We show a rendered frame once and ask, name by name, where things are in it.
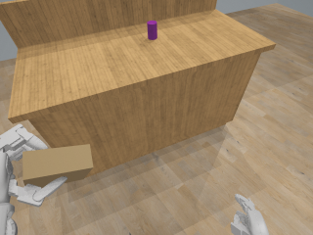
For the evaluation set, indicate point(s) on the robot left hand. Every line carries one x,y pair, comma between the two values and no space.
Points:
12,143

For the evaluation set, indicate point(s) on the robot right hand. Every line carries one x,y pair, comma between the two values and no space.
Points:
252,223

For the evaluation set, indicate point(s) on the table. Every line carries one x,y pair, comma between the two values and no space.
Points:
87,73

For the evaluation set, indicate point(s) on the robot left forearm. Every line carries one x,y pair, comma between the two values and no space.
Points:
7,225

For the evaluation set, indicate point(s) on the sponge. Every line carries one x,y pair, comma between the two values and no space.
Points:
40,167

